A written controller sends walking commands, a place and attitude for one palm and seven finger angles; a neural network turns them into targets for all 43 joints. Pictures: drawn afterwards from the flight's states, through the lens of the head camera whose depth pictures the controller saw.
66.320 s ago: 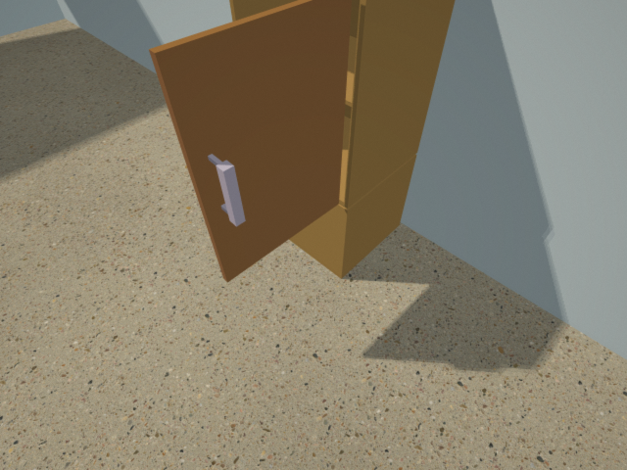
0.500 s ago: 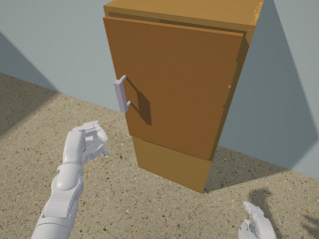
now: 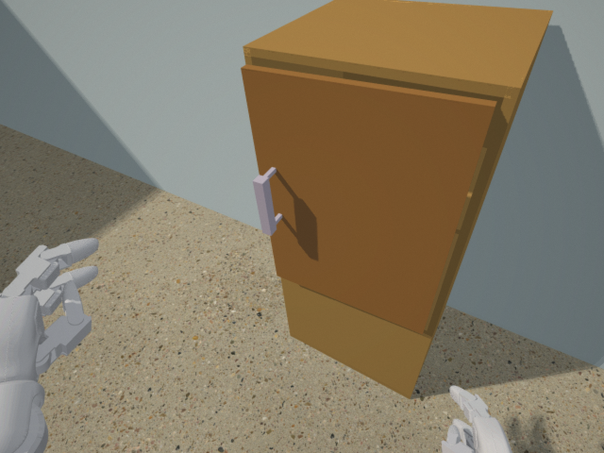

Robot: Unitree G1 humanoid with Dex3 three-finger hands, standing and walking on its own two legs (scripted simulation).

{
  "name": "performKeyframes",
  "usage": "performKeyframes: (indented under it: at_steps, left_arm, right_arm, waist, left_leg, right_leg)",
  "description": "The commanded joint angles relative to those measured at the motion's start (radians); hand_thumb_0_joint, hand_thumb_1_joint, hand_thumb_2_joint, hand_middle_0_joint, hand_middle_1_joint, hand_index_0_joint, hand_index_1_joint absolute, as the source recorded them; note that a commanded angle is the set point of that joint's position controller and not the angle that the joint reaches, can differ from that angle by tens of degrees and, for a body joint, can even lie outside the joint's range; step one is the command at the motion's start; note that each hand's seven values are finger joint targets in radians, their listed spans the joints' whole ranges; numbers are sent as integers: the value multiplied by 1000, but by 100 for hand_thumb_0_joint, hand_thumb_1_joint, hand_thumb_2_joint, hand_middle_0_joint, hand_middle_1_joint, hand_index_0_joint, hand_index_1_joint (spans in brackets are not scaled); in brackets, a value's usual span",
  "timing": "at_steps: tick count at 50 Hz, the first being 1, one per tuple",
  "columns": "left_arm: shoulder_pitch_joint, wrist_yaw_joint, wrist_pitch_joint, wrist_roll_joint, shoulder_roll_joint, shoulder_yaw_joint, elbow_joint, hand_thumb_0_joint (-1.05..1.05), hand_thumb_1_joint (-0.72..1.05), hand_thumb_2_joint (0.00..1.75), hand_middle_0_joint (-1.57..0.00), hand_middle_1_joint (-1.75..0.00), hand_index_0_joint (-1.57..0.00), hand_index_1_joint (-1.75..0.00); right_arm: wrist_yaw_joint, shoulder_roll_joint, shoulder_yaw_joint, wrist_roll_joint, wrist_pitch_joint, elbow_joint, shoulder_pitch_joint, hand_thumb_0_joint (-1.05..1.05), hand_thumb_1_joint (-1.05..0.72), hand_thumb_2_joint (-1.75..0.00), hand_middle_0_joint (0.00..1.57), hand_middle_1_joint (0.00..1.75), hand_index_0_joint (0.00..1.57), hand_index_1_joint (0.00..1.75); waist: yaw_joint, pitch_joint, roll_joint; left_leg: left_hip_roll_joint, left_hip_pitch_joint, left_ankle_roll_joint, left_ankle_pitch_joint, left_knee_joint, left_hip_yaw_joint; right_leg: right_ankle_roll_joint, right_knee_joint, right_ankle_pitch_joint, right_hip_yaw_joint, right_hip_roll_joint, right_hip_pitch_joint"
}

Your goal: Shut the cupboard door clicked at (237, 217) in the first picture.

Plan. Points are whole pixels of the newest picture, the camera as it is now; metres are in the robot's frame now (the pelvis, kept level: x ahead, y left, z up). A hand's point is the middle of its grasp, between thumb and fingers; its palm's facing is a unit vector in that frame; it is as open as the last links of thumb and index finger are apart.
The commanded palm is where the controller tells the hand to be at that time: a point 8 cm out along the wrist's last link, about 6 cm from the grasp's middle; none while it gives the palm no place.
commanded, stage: draw the hand back to the body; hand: left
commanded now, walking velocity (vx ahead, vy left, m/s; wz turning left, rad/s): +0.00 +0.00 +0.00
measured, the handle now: (270, 201) +0.63 +0.15 -0.03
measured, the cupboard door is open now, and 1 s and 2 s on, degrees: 3 3 3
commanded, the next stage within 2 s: step back with the hand held close in 0.42 s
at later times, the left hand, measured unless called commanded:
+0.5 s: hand (62, 326) +0.19 +0.26 +0.17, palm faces +0.45 -0.79 -0.41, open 7.4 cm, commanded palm +0.14 +0.30 +0.17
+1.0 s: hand (14, 352) +0.16 +0.30 +0.16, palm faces +0.41 -0.76 -0.51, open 7.4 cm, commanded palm +0.10 +0.33 +0.17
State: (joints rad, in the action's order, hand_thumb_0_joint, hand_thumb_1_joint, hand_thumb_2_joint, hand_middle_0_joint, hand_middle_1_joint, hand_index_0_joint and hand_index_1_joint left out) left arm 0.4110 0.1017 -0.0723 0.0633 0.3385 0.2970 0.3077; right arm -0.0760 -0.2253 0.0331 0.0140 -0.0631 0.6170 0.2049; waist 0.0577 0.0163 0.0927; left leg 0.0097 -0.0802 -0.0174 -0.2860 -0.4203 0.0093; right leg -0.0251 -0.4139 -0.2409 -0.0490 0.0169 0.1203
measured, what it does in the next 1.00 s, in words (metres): shifts its weight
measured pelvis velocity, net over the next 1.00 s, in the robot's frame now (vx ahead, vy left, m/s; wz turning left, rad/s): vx -0.05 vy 0.03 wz -0.03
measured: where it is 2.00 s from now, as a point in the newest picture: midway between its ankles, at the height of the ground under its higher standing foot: outside the picture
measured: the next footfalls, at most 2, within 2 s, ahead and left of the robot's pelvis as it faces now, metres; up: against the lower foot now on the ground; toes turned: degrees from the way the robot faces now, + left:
right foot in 1.82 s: -0.32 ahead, -0.10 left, +0.00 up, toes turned -7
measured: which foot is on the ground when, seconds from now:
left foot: down 0.00-1.00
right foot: down 0.00-1.00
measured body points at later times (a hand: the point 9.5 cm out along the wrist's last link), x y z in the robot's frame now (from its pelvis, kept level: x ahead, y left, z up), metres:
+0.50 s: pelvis -0.01 +0.00 +0.00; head -0.04 -0.02 +0.45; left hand +0.16 +0.30 +0.19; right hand +0.17 -0.22 -0.08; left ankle -0.03 +0.11 -0.74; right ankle -0.01 -0.10 -0.74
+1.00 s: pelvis -0.05 +0.03 -0.01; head -0.05 +0.03 +0.44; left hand +0.13 +0.34 +0.19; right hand +0.11 -0.22 -0.09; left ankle -0.03 +0.11 -0.74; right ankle -0.01 -0.10 -0.74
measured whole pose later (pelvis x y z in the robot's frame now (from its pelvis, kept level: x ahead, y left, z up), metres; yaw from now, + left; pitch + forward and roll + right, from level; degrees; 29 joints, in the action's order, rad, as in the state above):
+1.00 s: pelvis -0.05 +0.03 -0.01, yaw -2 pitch +0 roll +0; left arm 0.53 0.14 -0.17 0.05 0.44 0.45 0.45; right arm -0.09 -0.23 -0.01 0.02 -0.01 0.55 0.21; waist -0.01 0.01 0.02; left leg 0.04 -0.30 -0.07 -0.28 -0.57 0.06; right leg 0.02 -0.55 -0.21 0.00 -0.02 0.34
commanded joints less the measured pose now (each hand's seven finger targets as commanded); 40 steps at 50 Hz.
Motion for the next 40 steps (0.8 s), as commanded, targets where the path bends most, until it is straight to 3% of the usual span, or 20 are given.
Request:
performKeyframes:
  at_steps: [1, 2, 5, 7, 9, 12, 14, 17, 19, 22, 24, 27, 28, 29, 30, 33, 34, 38, 39, 40]
  left_arm:
    - [-16, 24, -72, 11, 224, 183, 251, 0, 90, 90, -23, -33, -23, -33]
    - [9, 24, -74, 13, 223, 197, 254, 0, 90, 90, -20, -30, -20, -30]
    - [-23, 16, -67, 10, 152, 122, 198, 0, 90, 90, -20, -30, -20, -30]
    - [-74, 23, -71, 1, 160, 117, 201, 0, 90, 90, -20, -30, -20, -30]
    - [-96, 30, -77, -4, 182, 130, 213, 0, 90, 90, -20, -30, -20, -30]
    - [-88, 41, -93, -10, 206, 149, 286, 0, 90, 90, -20, -30, -20, -30]
    - [-60, 47, -94, -9, 245, 185, 302, 0, 90, 90, -20, -30, -20, -30]
    - [-35, 42, -93, -6, 218, 174, 287, 0, 90, 90, -20, -30, -20, -30]
    - [-30, 39, -90, -7, 230, 192, 268, 0, 90, 90, -20, -30, -20, -30]
    - [-27, 31, -86, -2, 191, 170, 224, 0, 90, 90, -20, -30, -20, -30]
    - [-12, 24, -82, 1, 181, 163, 196, 0, 90, 90, -20, -30, -20, -30]
    - [-29, 24, -85, 2, 181, 158, 221, 0, 90, 90, -20, -30, -20, -30]
    - [-123, 32, -121, -4, 289, 257, 265, 0, 90, 90, -20, -30, -20, -30]
    - [-107, 34, -135, -11, 299, 271, 243, 0, 90, 90, -20, -30, -20, -30]
    - [-20, 31, -131, -12, 219, 204, 210, 0, 90, 90, -20, -30, -20, -30]
    - [30, 43, -142, -13, 209, 186, 258, 0, 90, 90, -20, -30, -20, -30]
    - [38, 48, -148, -13, 231, 207, 287, 0, 90, 90, -20, -30, -20, -30]
    - [84, 64, -148, -7, 265, 241, 351, 0, 90, 90, -20, -30, -20, -30]
    - [82, 67, -146, -8, 298, 273, 372, 0, 90, 90, -20, -30, -20, -30]
    - [96, 66, -146, -6, 288, 271, 369, 0, 90, 90, -20, -30, -20, -30]
  right_arm:
    - [-2, -90, -43, -2, -70, -159, -132, 0, -90, -90, 20, 30, 20, 30]
    - [-2, -88, -46, -1, -71, -159, -131, 0, -90, -90, 20, 30, 20, 30]
    - [-4, -101, -50, 3, -73, -145, -122, 0, -90, -90, 20, 30, 20, 30]
    - [-10, -108, -56, 3, -77, -140, -123, 0, -90, -90, 20, 30, 20, 30]
    - [-15, -114, -57, -1, -86, -134, -122, 0, -90, -90, 20, 30, 20, 30]
    - [-19, -103, -55, -5, -103, -143, -129, 0, -90, -90, 20, 30, 20, 30]
    - [-19, -106, -52, -11, -114, -137, -127, 0, -90, -90, 20, 30, 20, 30]
    - [-17, -91, -46, -8, -116, -137, -135, 0, -90, -90, 20, 30, 20, 30]
    - [-15, -95, -48, -7, -115, -129, -134, 0, -90, -90, 20, 30, 20, 30]
    - [-10, -90, -47, -3, -105, -129, -129, 0, -90, -90, 20, 30, 20, 30]
    - [-9, -97, -51, -1, -102, -129, -130, 0, -90, -90, 20, 30, 20, 30]
    - [-7, -98, -54, -2, -96, -138, -127, 0, -90, -90, 20, 30, 20, 30]
    - [-6, -147, -71, 2, -76, -170, -113, 0, -90, -90, 20, 30, 20, 30]
    - [-9, -133, -69, 0, -67, -158, -105, 0, -90, -90, 20, 30, 20, 30]
    - [-10, -125, -71, -9, -59, -158, -102, 0, -90, -90, 20, 30, 20, 30]
    - [-3, -124, -74, -2, -41, -164, -87, 0, -90, -90, 20, 30, 20, 30]
    - [-6, -128, -79, -4, -38, -166, -96, 0, -90, -90, 20, 30, 20, 30]
    - [-17, -140, -84, 2, -13, -196, -96, 0, -90, -90, 20, 30, 20, 30]
    - [-23, -144, -86, -1, -9, -202, -107, 0, -90, -90, 20, 30, 20, 30]
    - [-25, -135, -84, 1, -2, -210, -100, 0, -90, -90, 20, 30, 20, 30]
  waist:
    - [7, 58, -63]
    - [9, 52, -75]
    - [-16, -25, -87]
    - [-22, -32, -79]
    - [-16, -1, -59]
    - [2, 104, -24]
    - [12, 129, -13]
    - [9, 66, -44]
    - [10, 33, -17]
    - [2, -26, -17]
    - [2, -44, -49]
    - [1, -4, -42]
    - [-43, -25, -54]
    - [-41, -16, -85]
    - [-52, -2, -142]
    - [-60, 82, -119]
    - [-56, 113, -76]
    - [-55, 175, -35]
    - [-47, 187, 3]
    - [-46, 188, -2]
  left_leg:
    - [-22, -69, -2, 320, 49, 7]
    - [-23, -71, -2, 311, 49, 7]
    - [-26, -78, -6, 247, 59, 10]
    - [-24, -72, -10, 198, 63, 8]
    - [-20, -60, -12, 196, 64, 6]
    - [-14, -35, -12, 240, 58, 7]
    - [-13, -41, -8, 279, 51, 2]
    - [-16, -68, -4, 288, 54, 6]
    - [-18, -77, 1, 285, 57, 6]
    - [-25, -95, 7, 249, 72, 8]
    - [-29, -99, 3, 224, 79, 4]
    - [-29, -81, 0, 218, 81, 6]
    - [-51, -174, -22, 107, 32, -28]
    - [-40, -174, -22, 76, -2, -42]
    - [-39, -145, -20, 88, -38, -41]
    - [-38, -136, -14, 117, -83, -40]
    - [-42, -132, -13, 163, -79, -39]
    - [-88, -174, -4, 408, -35, -77]
    - [-97, -183, 0, 465, -26, -85]
    - [-107, -204, 3, 521, -24, -93]
  right_leg:
    - [18, 47, 261, 21, -29, -81]
    - [18, 48, 249, 20, -28, -78]
    - [23, 71, 174, 25, -31, -17]
    - [23, 77, 117, 23, -28, 10]
    - [20, 79, 113, 25, -29, -3]
    - [16, 51, 158, 24, -33, -63]
    - [15, 45, 204, 24, -33, -91]
    - [16, 44, 215, 22, -32, -78]
    - [12, 57, 207, 25, -28, -65]
    - [13, 63, 164, 20, -27, -38]
    - [14, 80, 135, 24, -23, -26]
    - [15, 70, 130, 23, -25, -39]
    - [4, 105, 132, 132, -79, 18]
    - [-14, 121, 134, 164, -116, 31]
    - [-24, 126, 152, 182, -144, 62]
    - [-48, 91, 171, 192, -186, 69]
    - [-48, 65, 244, 187, -185, 52]
    - [-10, -90, 421, 107, -117, -19]
    - [-1, -121, 442, 93, -100, -32]
    - [6, -148, 457, 81, -89, -48]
